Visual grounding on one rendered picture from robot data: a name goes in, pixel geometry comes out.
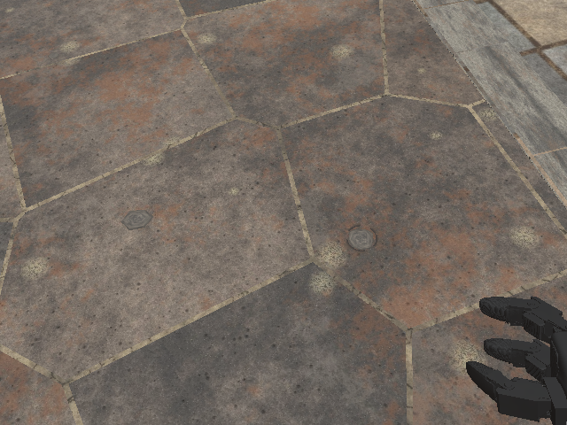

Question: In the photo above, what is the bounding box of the robot right hand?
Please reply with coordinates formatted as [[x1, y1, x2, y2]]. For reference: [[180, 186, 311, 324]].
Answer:
[[466, 296, 567, 425]]

